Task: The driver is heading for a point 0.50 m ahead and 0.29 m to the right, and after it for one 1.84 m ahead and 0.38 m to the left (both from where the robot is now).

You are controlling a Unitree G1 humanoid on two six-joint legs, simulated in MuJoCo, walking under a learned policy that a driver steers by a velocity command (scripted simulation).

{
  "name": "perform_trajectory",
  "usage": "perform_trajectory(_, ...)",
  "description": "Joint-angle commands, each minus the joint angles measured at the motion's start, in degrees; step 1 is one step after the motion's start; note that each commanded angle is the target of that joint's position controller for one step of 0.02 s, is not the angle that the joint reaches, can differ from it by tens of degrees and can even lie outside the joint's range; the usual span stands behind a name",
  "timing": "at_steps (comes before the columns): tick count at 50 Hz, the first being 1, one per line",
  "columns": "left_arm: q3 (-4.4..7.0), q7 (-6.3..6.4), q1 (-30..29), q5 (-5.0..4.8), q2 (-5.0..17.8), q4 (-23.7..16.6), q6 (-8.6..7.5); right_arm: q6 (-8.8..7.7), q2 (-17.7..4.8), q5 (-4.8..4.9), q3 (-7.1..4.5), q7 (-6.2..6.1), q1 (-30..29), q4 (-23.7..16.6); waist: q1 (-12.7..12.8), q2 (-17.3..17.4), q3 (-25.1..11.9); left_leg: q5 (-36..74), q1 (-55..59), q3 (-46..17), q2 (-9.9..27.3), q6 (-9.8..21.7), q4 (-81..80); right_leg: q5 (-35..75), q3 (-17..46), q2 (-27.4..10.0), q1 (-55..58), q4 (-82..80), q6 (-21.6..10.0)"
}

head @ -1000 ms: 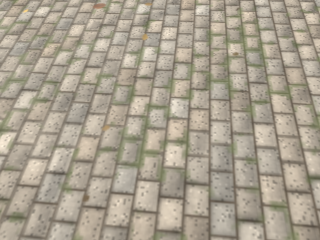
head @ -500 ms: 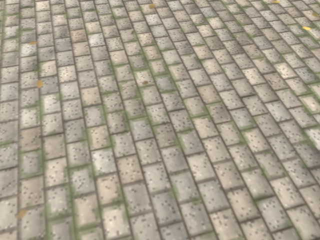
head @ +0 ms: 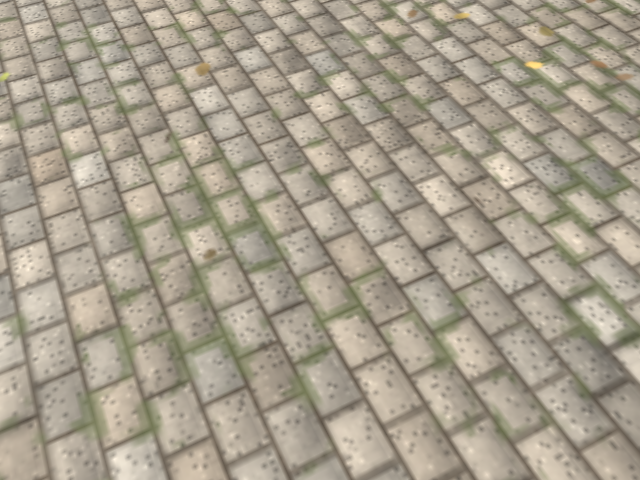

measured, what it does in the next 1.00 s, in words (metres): walks ahead: left foot, then right foot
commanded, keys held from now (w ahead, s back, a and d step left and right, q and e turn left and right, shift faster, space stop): w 0.18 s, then w+e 0.42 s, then w+q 0.40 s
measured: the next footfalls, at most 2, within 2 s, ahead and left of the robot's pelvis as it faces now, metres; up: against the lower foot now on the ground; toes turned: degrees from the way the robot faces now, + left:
left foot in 0.30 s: +0.34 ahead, +0.12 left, +0.00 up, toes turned +1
right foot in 0.80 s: +0.59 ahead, -0.13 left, +0.00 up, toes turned -15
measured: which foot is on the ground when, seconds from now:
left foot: up 0.00-0.28, down 0.30-0.80, up 0.82-1.00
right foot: down 0.00-0.32, up 0.34-0.78, down 0.80-1.00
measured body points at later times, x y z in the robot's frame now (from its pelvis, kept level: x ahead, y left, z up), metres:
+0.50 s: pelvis +0.29 +0.05 +0.00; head +0.31 +0.06 +0.45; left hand +0.36 +0.31 -0.15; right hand +0.33 -0.23 -0.12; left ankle +0.30 +0.12 -0.75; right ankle +0.25 -0.08 -0.66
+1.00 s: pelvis +0.54 -0.04 +0.00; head +0.57 -0.06 +0.45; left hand +0.65 +0.21 -0.13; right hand +0.54 -0.30 -0.15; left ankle +0.54 +0.11 -0.66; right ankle +0.55 -0.11 -0.75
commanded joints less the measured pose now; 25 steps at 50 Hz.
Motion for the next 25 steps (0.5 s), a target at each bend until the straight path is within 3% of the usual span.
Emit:
perform_trajectory(1,1.75,0.1,1.6,-0.21,7.7,-1.5,-1.28,-0.15,-3.8,0.08,-1.13,0.08,-2.0,-3.0,0.0,-4.2,1.3,6.7,-4.6,0.3,0.3,-0.6,-5.1,15.4,10.8,-15.5,1.2,-8.9,-5.8)
perform_trajectory(6,1.36,0.46,6.4,0.14,7.4,1.6,-1.64,-0.66,-2.9,0.38,-0.65,0.11,-10.3,-5.3,2.6,-4.8,2.7,12.4,-6.0,1.7,-1.8,0.5,-14.9,21.3,8.7,-15.7,7.0,-7.9,-4.6)
perform_trajectory(10,1.13,1.28,9.4,0.74,7.9,4.2,-1.5,-1.28,-3.0,0.33,-0.38,0.19,-15.2,-7.4,3.6,-5.1,4.1,9.6,-4.4,2.9,-4.2,3.1,-21.2,28.9,9.2,-17.7,12.3,-5.2,-4.3)
perform_trajectory(12,1.29,1.76,7.5,0.86,9.2,4.6,-1.47,-1.8,-3.6,0.34,-0.61,-0.19,-12.0,-6.9,0.9,-5.7,2.9,5.4,2.0,3.1,-6.5,4.8,-24.1,40.3,9.3,-18.0,12.7,-0.6,-3.3)
perform_trajectory(13,1.47,1.87,6.3,0.96,10.1,4.6,-1.52,-2.09,-4.4,0.38,-1.02,-0.73,-7.2,-5.4,-1.3,-6.3,0.4,2.8,8.9,3.7,-8.6,5.7,-25.0,48.7,9.1,-17.4,12.1,4.4,-2.5)
perform_trajectory(14,1.52,1.68,5.3,0.96,10.5,4.7,-1.49,-2.62,-5.8,0.35,-1.7,-1.43,1.1,-2.7,-5.0,-5.3,-4.2,3.2,19.3,4.0,-9.9,6.8,-28.0,51.0,8.1,-15.6,10.2,13.7,-1.6)
perform_trajectory(15,1.2,1.46,4.4,0.36,9.8,4.1,-1.79,-3.29,-8.4,-0.61,-2.61,-2.32,11.2,-0.1,-9.4,-3.1,-10.4,4.1,35.4,-1.5,-4.0,8.8,-29.7,39.2,6.9,-13.2,0.6,26.8,-0.8)
perform_trajectory(16,-0.16,1.08,10.2,-1.79,3.4,2.3,-1.95,-3.48,-15.7,-2.17,-4.45,-2.82,17.0,0.1,-7.9,8.5,-19.9,-2.4,53.8,-26.2,14.4,14.5,-31.7,8.3,2.7,-4.2,-18.1,48.9,2.0)
perform_trajectory(17,0.83,1.37,10.4,-0.41,6.9,3.3,-1.61,-2.82,-13.4,-0.51,-4.09,-2.12,14.2,0.2,-6.4,8.3,-20.4,-2.3,50.7,-40.2,18.8,16.7,-39.6,-18.3,5.9,-0.8,-25.4,57.9,1.5)
perform_trajectory(18,1.53,1.38,6.2,0.47,8.3,2.8,-1.07,-2.64,-9.6,0.49,-3.11,-1.91,7.7,-0.6,-3.8,2.4,-10.1,-6.8,41.2,-31.3,16.5,15.3,-40.9,-14.2,7.6,-5.2,-27.7,59.5,1.1)
perform_trajectory(19,1.37,0.9,3.4,0.52,7.4,2.4,-0.93,-2.83,-5.7,0.77,-2.16,-1.7,3.3,-1.1,-2.7,-0.5,-4.3,-6.1,33.6,-23.4,13.9,13.9,-43.5,-10.2,6.7,-7.7,-27.3,56.7,1.2)
perform_trajectory(20,1.28,0.54,2.4,0.5,5.8,2.4,-0.4,-3.18,-4.0,0.68,-1.62,-1.7,1.9,-0.7,-1.6,0.3,-1.2,-3.6,29.0,-16.9,11.1,11.7,-45.6,-8.3,6.1,-9.4,-25.9,53.7,1.3)
perform_trajectory(22,1.2,-0.35,3.2,1.44,4.3,2.7,1.18,-3.95,-2.6,0.75,-1.19,-1.95,2.2,0.8,0.1,2.5,0.4,2.7,23.9,-8.8,8.4,9.7,-47.6,-6.5,5.0,-10.4,-22.9,51.9,2.2)
perform_trajectory(25,1.02,-1.33,-0.9,1.3,2.6,0.9,2.23,-5.35,-3.7,1.24,-1.66,-1.75,4.7,2.5,0.5,2.0,1.4,9.9,24.7,-2.2,8.0,9.7,-49.4,-2.0,4.1,-11.4,-27.5,49.8,3.0)
Keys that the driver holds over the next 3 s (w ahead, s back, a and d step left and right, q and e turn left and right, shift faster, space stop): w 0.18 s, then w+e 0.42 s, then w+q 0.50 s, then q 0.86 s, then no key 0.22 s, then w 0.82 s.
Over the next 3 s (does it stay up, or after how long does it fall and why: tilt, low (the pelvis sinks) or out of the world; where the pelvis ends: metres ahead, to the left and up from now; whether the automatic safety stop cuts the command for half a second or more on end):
stays up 1.05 0.04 0.00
